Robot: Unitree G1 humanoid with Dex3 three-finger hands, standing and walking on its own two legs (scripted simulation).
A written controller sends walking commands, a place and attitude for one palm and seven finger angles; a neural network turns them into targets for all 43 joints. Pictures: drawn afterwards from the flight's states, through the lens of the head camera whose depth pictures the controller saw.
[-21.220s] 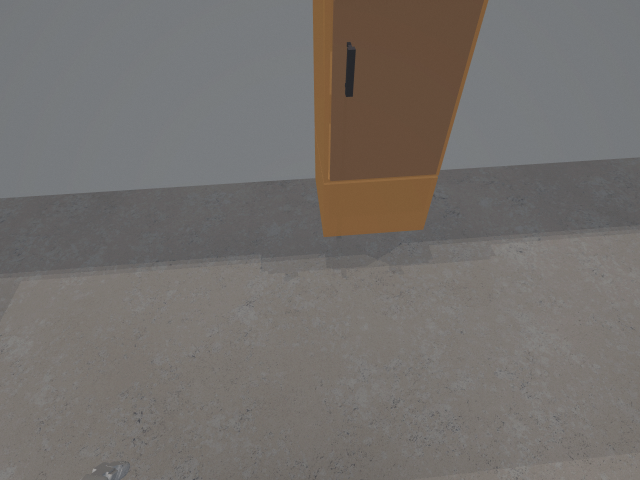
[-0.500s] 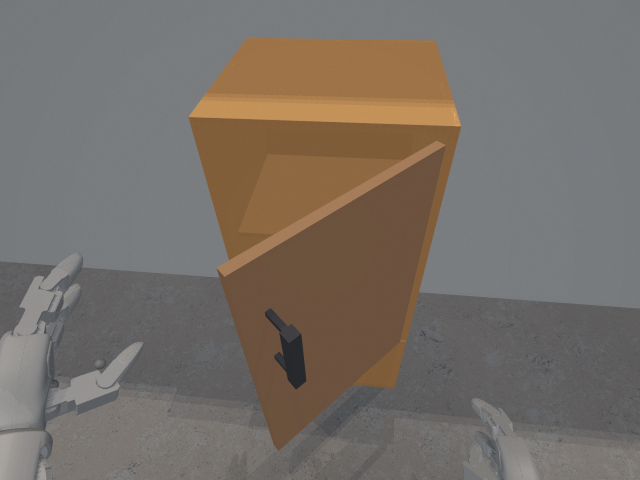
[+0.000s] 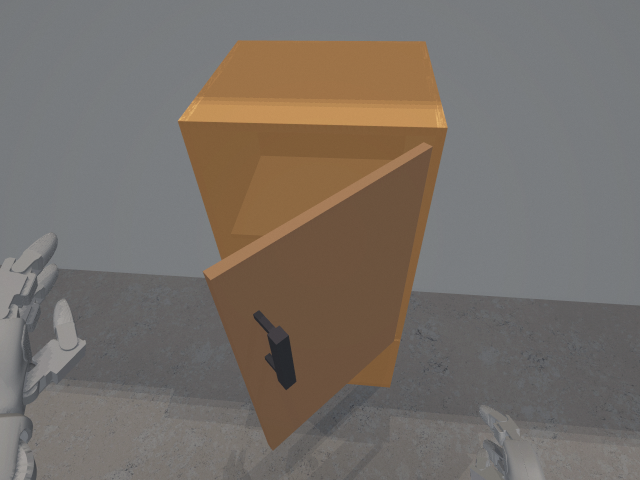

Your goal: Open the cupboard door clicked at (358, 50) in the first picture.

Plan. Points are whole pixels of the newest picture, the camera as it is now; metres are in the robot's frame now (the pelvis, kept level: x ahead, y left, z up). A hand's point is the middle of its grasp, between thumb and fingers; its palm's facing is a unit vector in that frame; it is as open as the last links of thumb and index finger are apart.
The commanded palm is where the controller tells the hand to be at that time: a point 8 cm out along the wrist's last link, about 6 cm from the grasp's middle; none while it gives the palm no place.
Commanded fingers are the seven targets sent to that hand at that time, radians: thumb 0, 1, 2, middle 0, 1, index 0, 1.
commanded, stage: draw the hand back to the body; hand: left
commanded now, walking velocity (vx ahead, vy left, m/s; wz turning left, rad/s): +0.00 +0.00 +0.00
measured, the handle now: (274, 350) +0.29 +0.12 -0.02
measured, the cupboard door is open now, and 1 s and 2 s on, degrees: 47 47 47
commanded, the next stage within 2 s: step back with the hand held close in 0.04 s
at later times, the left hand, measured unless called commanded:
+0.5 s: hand (64, 362) +0.17 +0.27 +0.15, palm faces +0.34 -0.78 -0.52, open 7.4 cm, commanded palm +0.11 +0.31 +0.17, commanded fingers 0.00 0.90 0.90 -0.20 -0.30 -0.20 -0.30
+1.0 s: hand out of the picture +0.10 +0.28 +0.16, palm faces +0.44 -0.76 -0.48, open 7.4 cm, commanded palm +0.03 +0.32 +0.17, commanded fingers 0.00 0.90 0.90 -0.20 -0.30 -0.20 -0.30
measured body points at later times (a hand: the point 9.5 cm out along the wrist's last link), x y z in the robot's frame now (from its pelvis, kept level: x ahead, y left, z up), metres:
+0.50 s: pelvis -0.03 +0.01 +0.00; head -0.01 +0.00 +0.45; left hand +0.14 +0.31 +0.18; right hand +0.15 -0.24 -0.09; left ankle -0.04 +0.11 -0.74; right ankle +0.01 -0.12 -0.74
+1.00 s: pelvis -0.10 +0.02 -0.02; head -0.08 +0.04 +0.43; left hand +0.07 +0.32 +0.18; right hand +0.07 -0.22 -0.10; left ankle -0.04 +0.11 -0.74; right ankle +0.00 -0.11 -0.74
